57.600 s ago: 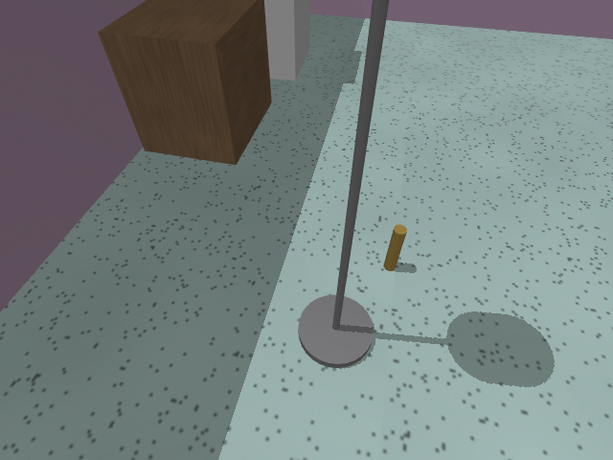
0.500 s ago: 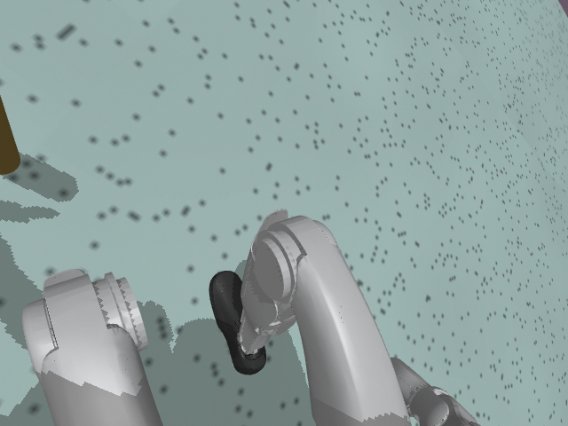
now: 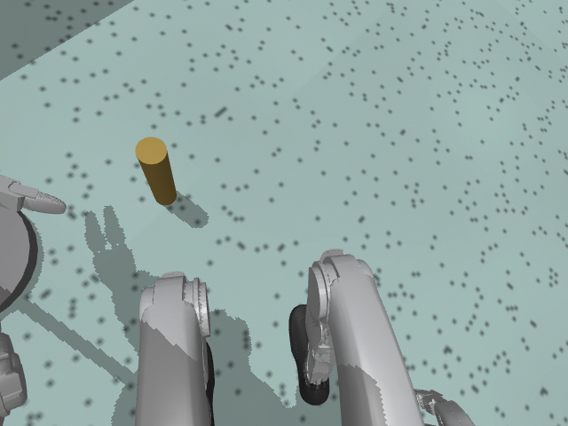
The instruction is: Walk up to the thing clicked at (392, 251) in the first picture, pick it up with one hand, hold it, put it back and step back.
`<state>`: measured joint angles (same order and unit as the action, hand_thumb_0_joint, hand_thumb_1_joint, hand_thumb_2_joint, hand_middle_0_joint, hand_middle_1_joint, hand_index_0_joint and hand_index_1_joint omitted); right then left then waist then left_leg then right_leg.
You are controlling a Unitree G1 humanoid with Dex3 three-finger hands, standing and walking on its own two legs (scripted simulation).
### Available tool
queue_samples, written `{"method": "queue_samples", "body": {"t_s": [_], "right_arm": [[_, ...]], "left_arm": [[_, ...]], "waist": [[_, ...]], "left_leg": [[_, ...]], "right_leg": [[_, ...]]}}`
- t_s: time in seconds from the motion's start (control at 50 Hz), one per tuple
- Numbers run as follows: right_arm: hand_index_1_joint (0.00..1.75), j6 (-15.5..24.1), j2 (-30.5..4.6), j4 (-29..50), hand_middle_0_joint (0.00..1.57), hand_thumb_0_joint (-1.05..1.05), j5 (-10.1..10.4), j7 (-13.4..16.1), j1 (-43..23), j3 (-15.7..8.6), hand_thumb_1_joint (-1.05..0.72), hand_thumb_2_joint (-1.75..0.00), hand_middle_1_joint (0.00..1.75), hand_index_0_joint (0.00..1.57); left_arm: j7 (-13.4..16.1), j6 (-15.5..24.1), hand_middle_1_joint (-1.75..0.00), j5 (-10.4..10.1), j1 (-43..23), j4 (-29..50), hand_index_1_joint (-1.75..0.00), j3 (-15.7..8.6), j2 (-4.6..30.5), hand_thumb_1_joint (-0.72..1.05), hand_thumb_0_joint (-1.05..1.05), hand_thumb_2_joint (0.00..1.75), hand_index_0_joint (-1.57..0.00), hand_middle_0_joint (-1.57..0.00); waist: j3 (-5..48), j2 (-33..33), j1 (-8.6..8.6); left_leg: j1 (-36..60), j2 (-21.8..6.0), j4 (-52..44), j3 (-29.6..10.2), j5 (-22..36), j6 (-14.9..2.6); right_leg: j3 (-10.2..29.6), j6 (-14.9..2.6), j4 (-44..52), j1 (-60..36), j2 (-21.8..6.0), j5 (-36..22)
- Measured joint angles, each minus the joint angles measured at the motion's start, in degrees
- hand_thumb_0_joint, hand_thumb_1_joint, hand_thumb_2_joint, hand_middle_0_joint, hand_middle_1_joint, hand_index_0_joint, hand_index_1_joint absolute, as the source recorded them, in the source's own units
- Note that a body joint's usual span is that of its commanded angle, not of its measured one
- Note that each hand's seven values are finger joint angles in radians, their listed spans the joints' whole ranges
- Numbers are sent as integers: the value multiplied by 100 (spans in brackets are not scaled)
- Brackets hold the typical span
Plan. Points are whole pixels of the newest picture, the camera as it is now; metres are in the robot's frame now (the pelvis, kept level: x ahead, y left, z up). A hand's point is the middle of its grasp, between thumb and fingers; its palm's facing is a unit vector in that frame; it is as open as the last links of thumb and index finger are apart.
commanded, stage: home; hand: left
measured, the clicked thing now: (159, 176) +0.53 +0.17 -0.28
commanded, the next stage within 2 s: none
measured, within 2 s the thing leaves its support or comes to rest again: neither
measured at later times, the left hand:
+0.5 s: hand out of the picture +0.34 +0.24 +0.11, palm faces +0.15 -0.92 -0.36, open 16.8 cm
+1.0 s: hand out of the picture +0.25 +0.18 +0.27, palm faces +0.19 -0.94 -0.29, open 17.0 cm
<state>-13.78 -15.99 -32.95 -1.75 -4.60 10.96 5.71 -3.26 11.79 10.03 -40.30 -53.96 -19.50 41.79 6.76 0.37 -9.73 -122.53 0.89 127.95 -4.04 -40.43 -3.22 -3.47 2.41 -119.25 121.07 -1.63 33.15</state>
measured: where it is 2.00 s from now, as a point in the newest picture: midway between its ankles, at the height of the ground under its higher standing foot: (256, 391)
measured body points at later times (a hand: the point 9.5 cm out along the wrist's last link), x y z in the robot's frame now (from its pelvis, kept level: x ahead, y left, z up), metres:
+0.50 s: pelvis +0.05 -0.02 +0.21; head +0.18 +0.02 +0.64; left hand +0.33 +0.28 +0.14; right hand +0.24 -0.26 +0.11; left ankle +0.07 +0.10 -0.36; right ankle +0.12 -0.14 -0.36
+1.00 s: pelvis +0.09 -0.01 +0.32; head +0.11 -0.01 +0.77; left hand +0.23 +0.23 +0.29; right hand +0.27 -0.24 +0.25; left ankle +0.07 +0.10 -0.36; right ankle +0.12 -0.14 -0.36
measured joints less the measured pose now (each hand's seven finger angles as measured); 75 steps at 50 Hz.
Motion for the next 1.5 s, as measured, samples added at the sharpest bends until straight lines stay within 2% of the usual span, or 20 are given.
{"method": "queue_samples", "body": {"t_s": [0.08,0.2,0.4,0.6,0.84,1.0,1.2,1.5], "right_arm": [[30,48,68,86,20,0,207,142,-162,-227,-91,-90,30,21],[30,294,165,288,20,0,381,415,-387,-372,-91,-90,30,21],[30,814,178,404,20,0,444,752,-420,-505,-90,-90,30,21],[30,1136,261,309,20,0,448,973,12,-495,-90,-90,30,21],[30,1419,372,443,20,1,470,1248,535,-427,-90,-90,30,21],[30,1664,393,620,20,1,409,1361,532,-419,-90,-90,30,21],[30,1953,378,603,20,1,291,1386,385,-415,-90,-90,30,21],[30,2008,392,381,20,1,258,1398,556,-434,-90,-90,30,21]], "left_arm": [[134,-401,-9,-153,841,914,-9,258,-613,-46,-1,12,-8,-8],[406,-793,-10,-374,1848,1803,-10,551,-1278,-44,-1,13,-10,-10],[761,-1210,-11,-717,2786,2162,-11,925,-1897,-44,-1,14,-11,-11],[1018,-1682,-12,-954,3913,2736,-12,1371,-2467,-46,-1,14,-12,-12],[1235,-2262,-13,-1126,5731,4239,-13,1953,-2799,-46,-1,14,-12,-12],[1215,-2454,-9,-1138,6682,5253,-9,2129,-2919,-48,-1,11,-9,-8],[1166,-2527,-6,-1088,6677,5295,-6,2071,-2996,-53,-1,7,-6,-6],[1157,-2558,-5,-1066,6627,5221,-5,2048,-3019,-57,-1,4,-5,-5]], "waist": [[180,52,214],[324,9,381],[393,11,535],[296,5,621],[217,149,682],[190,218,791],[-26,135,873],[-31,161,809]], "left_leg": [[584,-26,-630,83,29,31],[1709,-50,-1679,124,89,138],[3638,-74,-3331,112,256,271],[5663,-144,-4970,127,573,323],[7849,-182,-6661,196,1006,311],[8566,-171,-7119,216,1111,301],[8764,-146,-7235,168,1174,325],[8901,-177,-7305,168,1178,338]], "right_leg": [[76,6,536,-506,15,-14],[106,-68,1443,-1539,27,-26],[73,-178,2923,-3407,41,-80],[63,-225,4494,-5413,109,-346],[109,-202,6164,-7598,151,-760],[124,-189,6601,-8310,142,-849],[76,-209,6684,-8517,116,-871],[75,-221,6768,-8653,148,-886]]}}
